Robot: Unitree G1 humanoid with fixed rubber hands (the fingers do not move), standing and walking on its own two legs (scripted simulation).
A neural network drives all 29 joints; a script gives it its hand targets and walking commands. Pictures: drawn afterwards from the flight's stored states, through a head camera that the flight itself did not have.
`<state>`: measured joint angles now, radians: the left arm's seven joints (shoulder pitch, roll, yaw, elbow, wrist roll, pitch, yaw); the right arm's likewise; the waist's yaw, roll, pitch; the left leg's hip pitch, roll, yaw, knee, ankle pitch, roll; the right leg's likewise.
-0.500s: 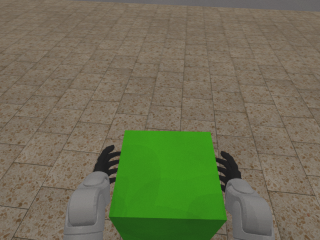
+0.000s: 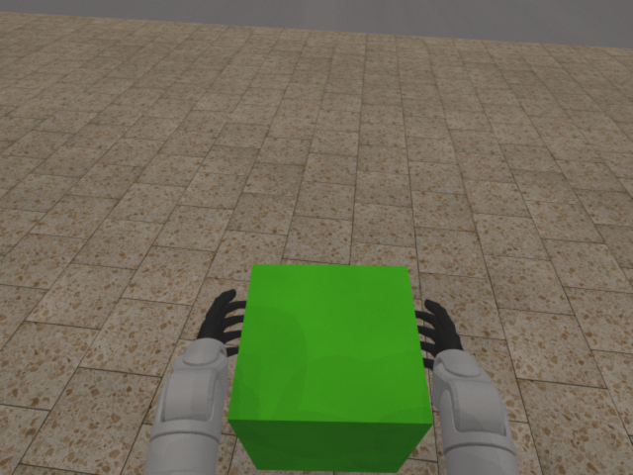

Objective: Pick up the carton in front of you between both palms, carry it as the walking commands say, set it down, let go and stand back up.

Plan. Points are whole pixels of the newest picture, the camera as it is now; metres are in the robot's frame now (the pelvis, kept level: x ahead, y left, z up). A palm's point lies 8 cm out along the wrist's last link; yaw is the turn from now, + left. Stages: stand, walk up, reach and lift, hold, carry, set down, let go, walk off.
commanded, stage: carry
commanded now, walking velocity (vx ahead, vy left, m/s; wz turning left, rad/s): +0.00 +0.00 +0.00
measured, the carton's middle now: (328, 373) +0.30 +0.00 -0.04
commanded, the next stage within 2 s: none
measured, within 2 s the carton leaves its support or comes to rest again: neither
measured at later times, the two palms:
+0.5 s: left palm (212, 362) +0.27 +0.14 +0.04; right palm (457, 375) +0.26 -0.16 +0.04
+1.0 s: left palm (206, 307) +0.35 +0.17 +0.04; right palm (425, 316) +0.34 -0.13 +0.05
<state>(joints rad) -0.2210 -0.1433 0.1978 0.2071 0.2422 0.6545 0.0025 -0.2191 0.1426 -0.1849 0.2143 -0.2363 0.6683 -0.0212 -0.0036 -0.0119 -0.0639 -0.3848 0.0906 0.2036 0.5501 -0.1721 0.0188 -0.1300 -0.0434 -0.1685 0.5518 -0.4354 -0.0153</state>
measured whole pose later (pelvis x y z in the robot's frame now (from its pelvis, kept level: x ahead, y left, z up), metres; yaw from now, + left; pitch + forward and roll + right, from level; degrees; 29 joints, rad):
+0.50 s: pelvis -0.02 +0.00 +0.00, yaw +0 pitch +1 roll +0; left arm -0.21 -0.14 0.17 0.14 0.23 0.73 0.01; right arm -0.20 0.14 -0.17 0.15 -0.22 0.74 -0.02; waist 0.00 -0.01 -0.07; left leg -0.40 0.10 0.20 0.51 -0.12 0.02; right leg -0.17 -0.03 -0.17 0.56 -0.41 -0.03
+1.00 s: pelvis +0.05 +0.02 +0.00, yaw -1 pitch +4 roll +1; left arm -0.21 -0.14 0.17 0.12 0.23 0.72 0.01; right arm -0.21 0.14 -0.17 0.16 -0.22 0.71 -0.02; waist 0.01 -0.06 -0.11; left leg -0.32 0.04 0.23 0.50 -0.22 0.04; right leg -0.15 -0.09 -0.14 0.62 -0.45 0.02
